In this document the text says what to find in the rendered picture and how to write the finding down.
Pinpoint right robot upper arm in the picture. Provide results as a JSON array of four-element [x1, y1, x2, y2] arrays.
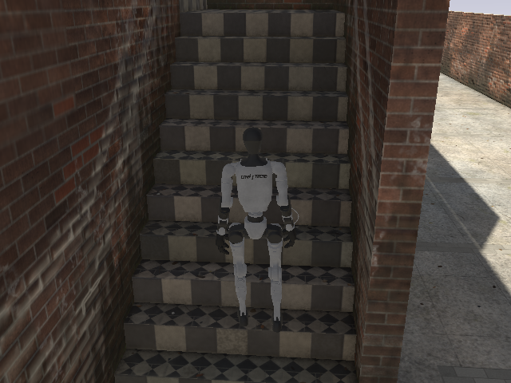
[[271, 161, 288, 206]]

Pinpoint robot right foot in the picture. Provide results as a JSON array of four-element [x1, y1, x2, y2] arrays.
[[271, 312, 283, 333]]

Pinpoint humanoid robot torso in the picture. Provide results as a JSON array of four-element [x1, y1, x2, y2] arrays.
[[236, 158, 273, 239]]

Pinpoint right robot forearm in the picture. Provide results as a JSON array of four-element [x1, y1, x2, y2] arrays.
[[280, 195, 295, 231]]

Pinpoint robot right hand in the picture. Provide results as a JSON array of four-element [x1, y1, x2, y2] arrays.
[[282, 229, 296, 248]]

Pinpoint left robot forearm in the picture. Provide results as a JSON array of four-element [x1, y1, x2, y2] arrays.
[[216, 196, 230, 235]]

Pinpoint robot left hand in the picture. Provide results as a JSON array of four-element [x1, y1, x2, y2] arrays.
[[216, 234, 234, 255]]

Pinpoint left robot upper arm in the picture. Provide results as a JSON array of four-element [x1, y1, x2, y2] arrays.
[[221, 162, 237, 208]]

